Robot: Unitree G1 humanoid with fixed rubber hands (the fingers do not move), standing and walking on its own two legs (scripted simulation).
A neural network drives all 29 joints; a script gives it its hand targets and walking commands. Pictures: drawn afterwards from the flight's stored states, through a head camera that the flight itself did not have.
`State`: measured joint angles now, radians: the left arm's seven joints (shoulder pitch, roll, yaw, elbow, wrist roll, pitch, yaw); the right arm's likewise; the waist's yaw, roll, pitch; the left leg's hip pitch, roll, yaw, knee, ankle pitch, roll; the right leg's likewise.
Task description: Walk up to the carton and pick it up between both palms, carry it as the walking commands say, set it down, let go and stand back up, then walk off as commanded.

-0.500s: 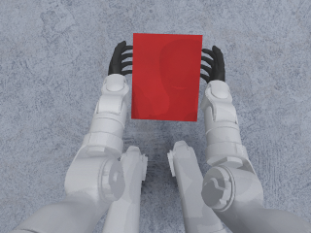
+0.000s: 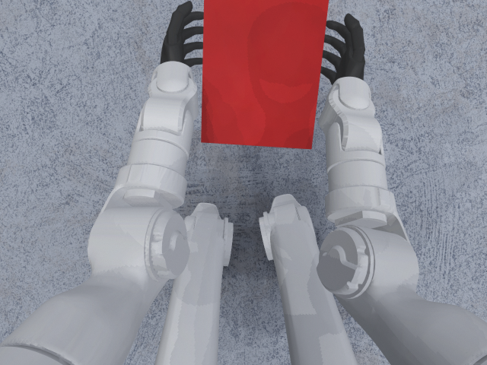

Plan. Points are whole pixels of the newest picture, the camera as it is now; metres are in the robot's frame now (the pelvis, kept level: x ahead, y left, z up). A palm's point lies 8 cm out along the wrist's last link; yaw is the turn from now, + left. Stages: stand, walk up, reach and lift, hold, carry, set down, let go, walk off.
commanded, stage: set down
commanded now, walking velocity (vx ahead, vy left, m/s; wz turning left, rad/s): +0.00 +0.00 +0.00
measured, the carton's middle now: (259, 80) +0.51 -0.05 -0.20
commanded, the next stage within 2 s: none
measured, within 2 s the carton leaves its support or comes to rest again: neither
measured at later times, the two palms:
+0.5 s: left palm (187, 66) +0.54 +0.07 -0.20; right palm (327, 81) +0.50 -0.16 -0.19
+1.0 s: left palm (190, 65) +0.56 +0.07 -0.24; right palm (320, 82) +0.51 -0.16 -0.23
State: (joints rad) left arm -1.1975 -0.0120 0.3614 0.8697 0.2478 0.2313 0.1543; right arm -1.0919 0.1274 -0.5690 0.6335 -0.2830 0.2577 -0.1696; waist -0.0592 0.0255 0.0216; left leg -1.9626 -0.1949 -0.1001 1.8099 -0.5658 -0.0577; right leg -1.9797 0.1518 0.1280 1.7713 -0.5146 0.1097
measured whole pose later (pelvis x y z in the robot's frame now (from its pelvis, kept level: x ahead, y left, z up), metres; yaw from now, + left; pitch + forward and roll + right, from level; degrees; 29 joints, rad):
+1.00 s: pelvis +0.00 +0.00 -0.09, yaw +0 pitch +41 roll -2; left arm -1.49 0.14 0.24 1.02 0.14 0.24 0.17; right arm -1.31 0.02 -0.54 0.72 -0.18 0.26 -0.17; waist -0.07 0.02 0.23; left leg -2.21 -0.22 -0.08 2.11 -0.62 -0.07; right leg -2.21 0.16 0.10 2.06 -0.57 0.13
